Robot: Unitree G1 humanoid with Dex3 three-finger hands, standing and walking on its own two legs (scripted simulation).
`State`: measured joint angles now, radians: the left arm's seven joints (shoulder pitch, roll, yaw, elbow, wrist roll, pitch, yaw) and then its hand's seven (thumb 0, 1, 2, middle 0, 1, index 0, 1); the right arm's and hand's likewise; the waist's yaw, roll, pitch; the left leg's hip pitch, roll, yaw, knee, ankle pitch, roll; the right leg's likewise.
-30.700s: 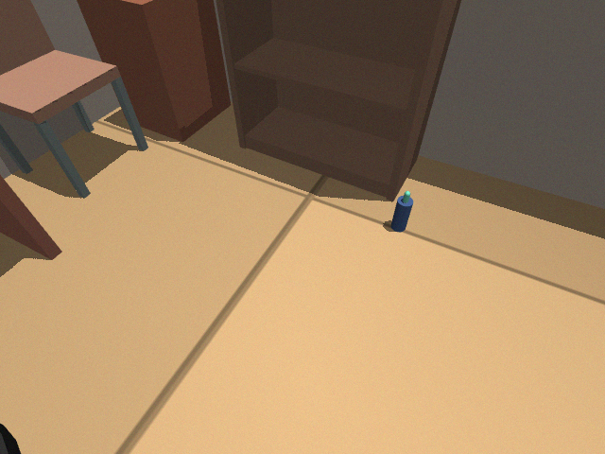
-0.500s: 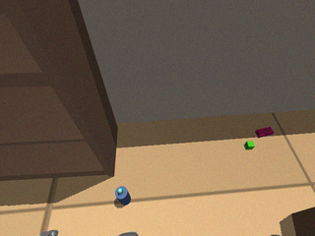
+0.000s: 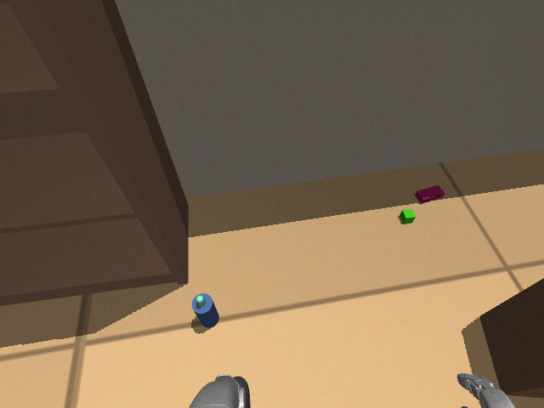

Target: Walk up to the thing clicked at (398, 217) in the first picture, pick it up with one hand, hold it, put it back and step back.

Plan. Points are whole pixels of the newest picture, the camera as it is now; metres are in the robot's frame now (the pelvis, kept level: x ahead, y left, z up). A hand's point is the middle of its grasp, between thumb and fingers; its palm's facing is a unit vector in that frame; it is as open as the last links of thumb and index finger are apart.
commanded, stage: step back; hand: left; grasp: from the side
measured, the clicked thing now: (205, 308) +0.46 +0.24 -0.64
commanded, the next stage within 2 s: none
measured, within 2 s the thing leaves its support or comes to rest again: neither
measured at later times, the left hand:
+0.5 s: hand out of the picture +0.00 +0.26 -0.13, palm faces +0.06 -0.93 -0.37, open 7.3 cm
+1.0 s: hand out of the picture -0.17 +0.25 -0.14, palm faces +0.07 -0.91 -0.42, open 7.4 cm
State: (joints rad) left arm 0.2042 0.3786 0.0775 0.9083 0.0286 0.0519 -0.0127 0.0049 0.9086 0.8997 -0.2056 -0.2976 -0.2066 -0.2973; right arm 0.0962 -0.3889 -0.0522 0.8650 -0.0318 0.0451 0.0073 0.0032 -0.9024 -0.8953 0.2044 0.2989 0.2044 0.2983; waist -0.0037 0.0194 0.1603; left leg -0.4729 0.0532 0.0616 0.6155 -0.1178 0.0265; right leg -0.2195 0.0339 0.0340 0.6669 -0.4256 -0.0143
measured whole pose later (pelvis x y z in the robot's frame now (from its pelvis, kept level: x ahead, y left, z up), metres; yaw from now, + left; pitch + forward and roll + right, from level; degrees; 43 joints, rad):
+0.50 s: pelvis -0.12 -0.01 +0.01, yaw +4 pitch -2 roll -1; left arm 0.11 0.38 0.06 0.79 0.00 0.07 0.02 0.01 0.91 0.90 -0.21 -0.30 -0.21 -0.30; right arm 0.14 -0.36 -0.04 0.86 -0.02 0.02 -0.01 0.01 -0.90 -0.90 0.20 0.30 0.20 0.30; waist -0.01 -0.02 0.18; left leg -0.30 -0.01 -0.02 0.60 -0.28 0.03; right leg -0.44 0.10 0.13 1.15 -0.54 -0.02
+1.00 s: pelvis -0.28 -0.03 +0.00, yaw +6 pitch -3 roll +1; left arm 0.10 0.40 0.06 0.76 0.03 0.06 0.02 0.01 0.90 0.90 -0.21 -0.30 -0.21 -0.30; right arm 0.20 -0.39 -0.06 0.89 -0.02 0.05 -0.01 0.01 -0.91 -0.90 0.20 0.30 0.20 0.30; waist 0.00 -0.04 0.21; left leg -0.25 -0.07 -0.02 0.68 -0.37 0.02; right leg -0.42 -0.06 0.01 0.74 -0.27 0.01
